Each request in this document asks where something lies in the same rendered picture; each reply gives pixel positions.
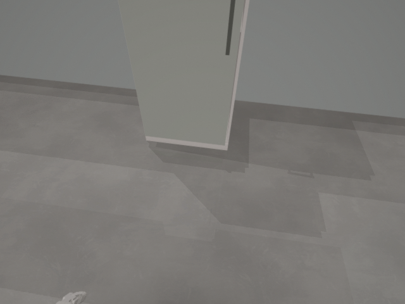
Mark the fridge door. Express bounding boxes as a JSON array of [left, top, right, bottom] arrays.
[[118, 0, 244, 146]]

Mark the left robot hand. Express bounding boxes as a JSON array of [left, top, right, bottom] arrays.
[[56, 291, 87, 304]]

